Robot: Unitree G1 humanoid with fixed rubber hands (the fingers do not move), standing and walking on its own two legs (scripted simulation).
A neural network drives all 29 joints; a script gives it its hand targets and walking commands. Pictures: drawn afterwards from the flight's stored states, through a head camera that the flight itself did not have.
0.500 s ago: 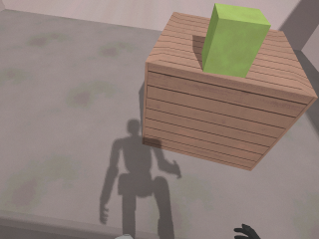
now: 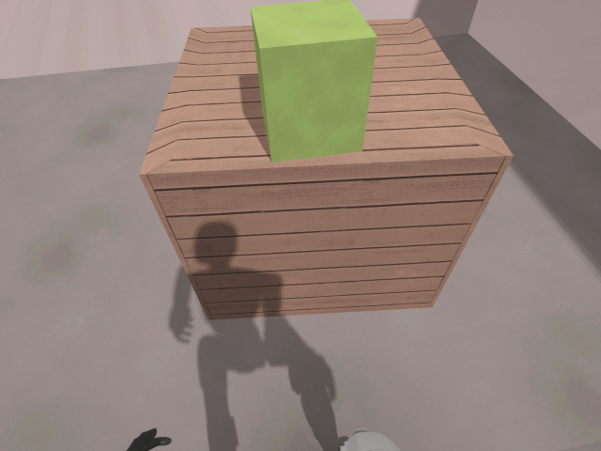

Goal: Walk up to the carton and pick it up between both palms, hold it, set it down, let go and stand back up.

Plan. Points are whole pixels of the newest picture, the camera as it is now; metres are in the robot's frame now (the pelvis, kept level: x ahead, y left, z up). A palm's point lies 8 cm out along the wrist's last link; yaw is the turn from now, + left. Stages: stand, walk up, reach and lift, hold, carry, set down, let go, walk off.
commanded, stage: walk up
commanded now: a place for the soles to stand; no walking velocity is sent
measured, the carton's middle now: (309, 82) +0.82 -0.09 +0.08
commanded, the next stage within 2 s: none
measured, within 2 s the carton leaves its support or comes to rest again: neither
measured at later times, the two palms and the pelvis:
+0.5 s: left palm out of the picture +0.14 +0.20 -0.12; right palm (476, 324) +0.30 -0.30 -0.08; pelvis +0.18 -0.05 +0.01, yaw -2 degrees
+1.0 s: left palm (189, 297) +0.42 +0.18 -0.11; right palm (498, 337) +0.27 -0.32 -0.08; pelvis +0.30 -0.06 +0.02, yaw -1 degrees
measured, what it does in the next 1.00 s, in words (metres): walks ahead: right foot, then left foot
